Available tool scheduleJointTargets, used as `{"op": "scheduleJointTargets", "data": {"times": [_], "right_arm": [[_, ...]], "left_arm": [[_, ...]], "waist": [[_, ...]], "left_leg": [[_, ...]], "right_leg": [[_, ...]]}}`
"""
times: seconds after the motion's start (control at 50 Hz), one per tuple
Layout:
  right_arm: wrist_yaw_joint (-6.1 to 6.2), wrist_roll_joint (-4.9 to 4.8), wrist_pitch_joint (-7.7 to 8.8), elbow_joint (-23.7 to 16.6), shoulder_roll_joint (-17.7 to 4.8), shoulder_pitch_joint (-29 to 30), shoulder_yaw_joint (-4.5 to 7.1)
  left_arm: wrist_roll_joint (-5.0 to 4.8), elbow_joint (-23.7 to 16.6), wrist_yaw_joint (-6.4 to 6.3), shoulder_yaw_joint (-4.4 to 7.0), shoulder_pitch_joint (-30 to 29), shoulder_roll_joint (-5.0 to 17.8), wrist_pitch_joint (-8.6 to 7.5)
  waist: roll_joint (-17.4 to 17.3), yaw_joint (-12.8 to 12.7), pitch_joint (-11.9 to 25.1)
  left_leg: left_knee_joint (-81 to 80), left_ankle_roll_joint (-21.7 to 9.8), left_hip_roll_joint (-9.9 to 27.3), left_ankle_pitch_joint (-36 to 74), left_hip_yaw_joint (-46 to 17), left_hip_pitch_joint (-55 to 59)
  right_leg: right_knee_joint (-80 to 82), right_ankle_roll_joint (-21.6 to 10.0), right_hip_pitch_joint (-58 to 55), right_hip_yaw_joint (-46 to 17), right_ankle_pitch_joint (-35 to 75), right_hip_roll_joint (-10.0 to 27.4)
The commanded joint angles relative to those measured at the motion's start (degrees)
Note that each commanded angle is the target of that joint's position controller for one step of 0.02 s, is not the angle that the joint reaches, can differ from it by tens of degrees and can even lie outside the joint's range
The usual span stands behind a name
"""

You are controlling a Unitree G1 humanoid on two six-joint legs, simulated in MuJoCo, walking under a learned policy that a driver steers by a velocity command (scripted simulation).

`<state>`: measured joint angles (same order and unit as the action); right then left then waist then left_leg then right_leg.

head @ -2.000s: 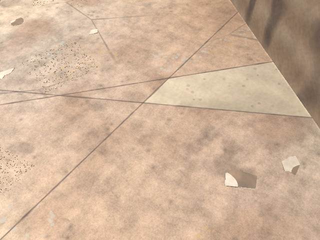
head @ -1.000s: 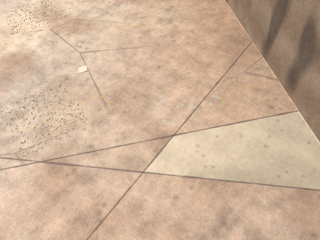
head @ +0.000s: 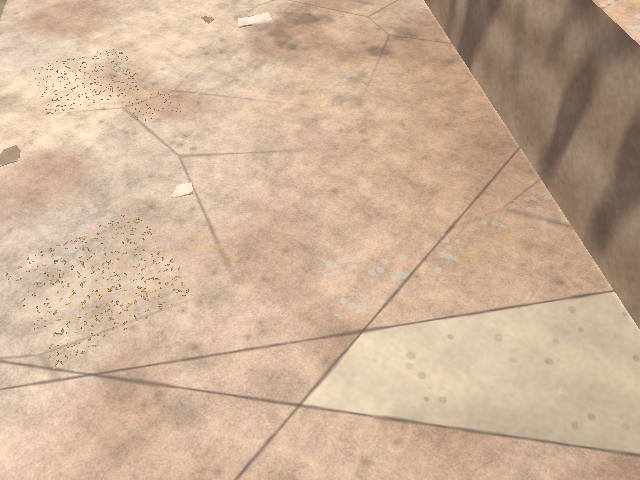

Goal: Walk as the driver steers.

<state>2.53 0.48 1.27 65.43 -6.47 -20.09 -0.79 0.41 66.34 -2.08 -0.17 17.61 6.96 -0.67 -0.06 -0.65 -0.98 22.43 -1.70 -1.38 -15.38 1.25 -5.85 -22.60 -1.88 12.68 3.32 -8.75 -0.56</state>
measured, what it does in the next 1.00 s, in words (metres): walks ahead: left foot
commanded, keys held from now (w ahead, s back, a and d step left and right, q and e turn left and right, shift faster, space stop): no key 0.16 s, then w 0.84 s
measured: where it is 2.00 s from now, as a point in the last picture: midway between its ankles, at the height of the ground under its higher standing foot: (350, 329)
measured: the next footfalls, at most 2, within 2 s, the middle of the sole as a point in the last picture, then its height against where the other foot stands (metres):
left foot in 0.96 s outside the picture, level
right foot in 1.52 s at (394, 363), level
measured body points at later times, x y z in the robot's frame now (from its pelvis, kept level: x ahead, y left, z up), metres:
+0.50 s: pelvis +0.08 -0.03 -0.02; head +0.09 -0.05 +0.43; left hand +0.12 +0.21 -0.15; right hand -0.03 -0.25 -0.17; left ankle -0.03 +0.10 -0.74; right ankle +0.10 -0.12 -0.75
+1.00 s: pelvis +0.35 -0.03 -0.03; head +0.39 -0.02 +0.42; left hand +0.25 +0.19 -0.17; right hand +0.51 -0.25 -0.15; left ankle +0.46 +0.03 -0.75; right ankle +0.12 -0.12 -0.69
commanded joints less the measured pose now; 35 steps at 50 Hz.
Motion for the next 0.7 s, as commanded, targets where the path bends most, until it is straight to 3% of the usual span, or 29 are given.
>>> {"op": "scheduleJointTargets", "data": {"times": [0.02, 0.16, 0.18, 0.22, 0.26, 0.3, 0.32, 0.34, 0.4, 0.42, 0.46, 0.48, 0.5, 0.52, 0.54, 0.56, 0.58, 0.62, 0.7], "right_arm": [[0.14, 0.0, 0.17, -0.05, -3.61, -5.07, 0.45], [0.21, 0.02, 0.19, 0.18, -3.44, -5.47, 0.38], [0.19, 0.11, 0.17, 0.41, -3.37, -6.18, 0.39], [0.08, 0.3, -0.19, 0.26, -5.17, -6.94, 1.27], [-0.21, 0.36, -0.64, -0.43, -6.73, -8.39, 2.12], [-0.18, 0.22, -0.48, 0.2, -8.84, -11.69, 3.14], [-0.19, 0.38, -0.18, 0.16, -9.08, -11.78, 3.47], [-0.29, 0.77, 0.23, -0.07, -9.24, -11.64, 3.7], [-0.62, 0.94, 1.64, -0.69, -9.33, -9.86, 4.09], [-0.68, 0.7, 1.94, -1.07, -9.56, -8.62, 4.22], [-0.93, 0.16, 2.33, -2.21, -9.63, -4.81, 4.27], [-1.27, 0.34, 3.0, -2.93, -8.37, -3.81, 3.82], [-1.94, 0.0, 3.6, -5.79, -3.7, -2.53, 2.52], [-2.48, 1.29, 3.57, -7.22, -7.17, -1.28, 3.55], [-2.95, 2.02, 3.3, -7.78, -7.38, 1.11, 3.75], [-3.52, 1.72, 3.58, -7.88, -5.84, 2.06, 3.4], [-3.88, 1.24, 3.79, -7.61, -4.95, 1.64, 3.36], [-4.26, 1.7, 2.97, -7.18, -5.26, 0.42, 3.71], [-4.45, 1.45, 1.59, -9.89, -5.66, 7.3, 3.99]], "left_arm": [[-0.01, -0.06, -0.16, 0.52, 4.14, 3.82, -0.15], [-0.02, 0.38, -0.25, 0.51, 4.25, 3.6, -0.12], [0.01, 0.54, -0.22, 0.48, 4.58, 3.43, -0.06], [0.1, 0.02, -0.02, 1.06, 4.23, 4.41, 0.3], [0.62, -1.53, 0.55, 1.42, 2.45, 4.35, 0.48], [1.48, -4.21, 1.38, 1.01, -1.37, 1.97, -0.25], [1.91, -5.59, 1.69, 1.15, -3.21, 2.4, -0.84], [1.74, -6.72, 2.02, 1.54, -4.24, 3.45, -1.46], [0.85, -8.97, 2.88, 2.39, -4.86, 4.75, -3.19], [0.49, -8.99, 3.08, 2.55, -3.63, 4.39, -3.54], [-0.03, -5.68, 3.07, 3.2, 6.6, 3.7, -3.85], [0.22, -3.4, 2.51, 4.29, 14.34, 5.89, -4.15], [0.82, -2.49, 1.71, 5.91, 22.36, 12.51, -4.29], [0.56, -0.67, 1.74, 5.98, 25.07, 12.91, -3.27], [0.89, -3.12, 1.62, 5.1, 16.77, 10.6, -2.89], [0.82, -5.26, 1.89, 4.71, 11.06, 9.5, -3.21], [0.74, -6.35, 1.92, 4.34, 8.0, 8.92, -3.64], [0.48, -5.94, 1.64, 3.26, 8.08, 6.59, -4.64], [0.39, -3.64, 1.3, 2.46, 13.8, 6.68, -5.48]], "waist": [[-0.29, 0.0, -4.03], [-0.25, 0.06, -4.13], [-0.29, 0.19, -3.07], [-1.69, 0.52, -4.33], [-4.2, 1.83, -9.03], [-8.72, 3.59, -13.02], [-8.61, 3.97, -13.96], [-7.63, 3.88, -13.45], [-6.06, 2.35, -11.53], [-5.92, 1.19, -10.62], [-3.76, -4.04, -7.82], [1.08, -7.35, -4.51], [16.71, -9.71, -0.63], [17.11, -8.63, -1.24], [7.28, -4.23, -6.19], [2.56, -2.47, -7.74], [1.02, -0.52, -7.62], [1.78, 1.07, -5.96], [3.59, 0.6, -5.88]], "left_leg": [[-5.48, -1.63, 6.5, 5.08, -6.0, -6.73], [-5.4, -1.64, 6.53, 6.01, -5.91, -6.11], [-5.93, -1.84, 6.07, 1.75, -5.81, -5.72], [-5.9, -3.45, 4.95, -12.68, -6.45, -7.12], [-8.91, -6.43, 7.58, -27.66, -11.91, -8.57], [-15.1, -10.59, 15.56, -33.55, -21.92, -5.39], [-16.32, -12.15, 18.24, -30.93, -24.52, -4.74], [-16.62, -12.88, 19.04, -27.23, -25.01, -2.62], [-13.76, -11.94, 17.61, -15.17, -20.09, 0.83], [-12.28, -11.05, 16.19, -11.97, -17.37, -0.92], [-4.88, -8.47, 11.5, -5.29, -10.44, -11.66], [5.61, -6.59, 7.82, 0.3, -5.48, -18.53], [26.14, -3.04, 0.05, -6.7, 3.37, -29.06], [39.08, -3.47, -1.63, -15.51, 1.34, -34.96], [44.98, -4.44, 3.12, -10.81, -1.64, -37.06], [44.9, -4.6, 4.88, -4.76, -2.55, -36.04], [42.9, -4.27, 6.17, -0.7, -2.64, -33.6], [40.27, -2.97, 6.59, 2.47, -1.22, -31.16], [35.94, -1.41, 5.74, 6.24, 2.14, -35.72]], "right_leg": [[3.39, -0.73, -3.06, -6.94, 2.9, 6.04], [3.16, -0.71, -3.39, -6.84, 3.82, 6.08], [3.2, -0.78, -3.74, -6.53, -0.15, 5.47], [0.06, -1.65, -1.21, -4.6, -12.88, 2.71], [-5.02, -2.35, 7.02, -2.78, -22.77, 0.41], [-14.73, -1.87, 15.63, 1.71, -16.71, -0.79], [-18.31, -2.09, 18.05, 1.11, -14.27, 1.17], [-20.66, -2.31, 20.54, 0.23, -15.1, 2.1], [-17.08, -2.58, 19.34, -0.33, -14.91, 3.21], [-13.63, -2.61, 14.52, 0.8, -12.66, 2.29], [-4.95, -2.61, -5.7, 3.75, -7.18, -1.84], [-1.85, -3.2, -18.14, -1.45, -8.72, 0.89], [10.07, -7.43, -26.13, -25.63, -24.56, 16.26], [15.76, -11.69, -23.36, -41.28, -29.52, 22.55], [14.81, -11.11, -17.25, -36.03, -31.21, 21.8], [15.28, -10.24, -12.36, -30.51, -25.64, 19.75], [16.11, -9.05, -9.71, -24.89, -18.69, 17.31], [16.17, -7.72, -9.52, -16.93, -6.26, 13.88], [14.7, -7.96, -12.68, -9.35, 14.38, 12.0]]}}
Over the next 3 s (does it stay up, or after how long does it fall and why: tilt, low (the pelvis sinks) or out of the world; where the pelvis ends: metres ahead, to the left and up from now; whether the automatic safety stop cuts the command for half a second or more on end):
stays up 1.41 0.16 0.00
